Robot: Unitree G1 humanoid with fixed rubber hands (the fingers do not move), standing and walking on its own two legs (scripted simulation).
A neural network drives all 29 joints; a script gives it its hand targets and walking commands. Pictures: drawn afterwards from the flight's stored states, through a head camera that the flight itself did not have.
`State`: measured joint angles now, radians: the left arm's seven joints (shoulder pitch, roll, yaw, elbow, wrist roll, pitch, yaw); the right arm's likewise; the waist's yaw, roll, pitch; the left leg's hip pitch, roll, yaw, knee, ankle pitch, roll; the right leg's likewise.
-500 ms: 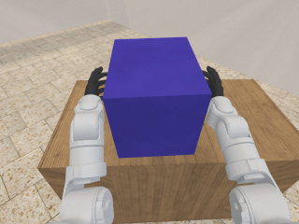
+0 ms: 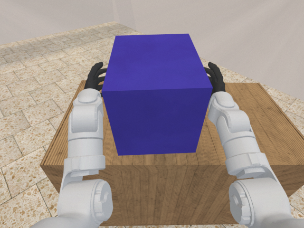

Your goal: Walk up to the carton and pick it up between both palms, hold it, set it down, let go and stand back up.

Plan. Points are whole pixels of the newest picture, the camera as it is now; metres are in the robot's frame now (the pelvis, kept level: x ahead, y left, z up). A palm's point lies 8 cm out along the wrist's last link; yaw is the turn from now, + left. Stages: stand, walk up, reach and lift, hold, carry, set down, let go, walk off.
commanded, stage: hold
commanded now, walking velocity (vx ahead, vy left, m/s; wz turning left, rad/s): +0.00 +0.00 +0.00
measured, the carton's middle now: (154, 92) +0.43 +0.00 +0.16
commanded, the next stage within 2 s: none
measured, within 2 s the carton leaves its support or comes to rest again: neither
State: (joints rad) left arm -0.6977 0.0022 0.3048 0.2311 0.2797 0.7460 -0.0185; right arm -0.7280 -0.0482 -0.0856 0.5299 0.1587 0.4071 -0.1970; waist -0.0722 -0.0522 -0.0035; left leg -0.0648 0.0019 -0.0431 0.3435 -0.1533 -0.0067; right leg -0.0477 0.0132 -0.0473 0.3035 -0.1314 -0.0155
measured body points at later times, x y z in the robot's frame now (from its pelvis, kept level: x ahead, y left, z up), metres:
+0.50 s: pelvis +0.02 +0.01 +0.00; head -0.03 +0.03 +0.45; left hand +0.39 +0.16 +0.20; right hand +0.39 -0.15 +0.20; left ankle +0.03 +0.12 -0.75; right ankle +0.03 -0.11 -0.75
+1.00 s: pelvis +0.01 +0.00 +0.00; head -0.04 +0.03 +0.45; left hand +0.39 +0.16 +0.20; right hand +0.38 -0.16 +0.20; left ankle +0.03 +0.12 -0.75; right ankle +0.03 -0.11 -0.75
